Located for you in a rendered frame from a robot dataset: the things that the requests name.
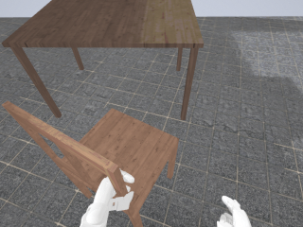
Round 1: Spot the left robot forearm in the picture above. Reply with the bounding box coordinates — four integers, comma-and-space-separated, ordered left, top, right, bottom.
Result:
80, 202, 109, 227

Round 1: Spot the left robot hand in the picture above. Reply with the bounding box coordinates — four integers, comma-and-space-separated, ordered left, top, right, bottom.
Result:
93, 169, 134, 211

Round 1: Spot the right robot hand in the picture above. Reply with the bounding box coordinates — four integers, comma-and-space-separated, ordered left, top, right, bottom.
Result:
217, 196, 252, 227

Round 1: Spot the chair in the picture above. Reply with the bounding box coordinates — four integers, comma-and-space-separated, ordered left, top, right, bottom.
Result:
2, 101, 179, 227

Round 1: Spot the table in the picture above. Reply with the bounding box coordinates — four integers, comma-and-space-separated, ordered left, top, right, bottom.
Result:
1, 0, 204, 120

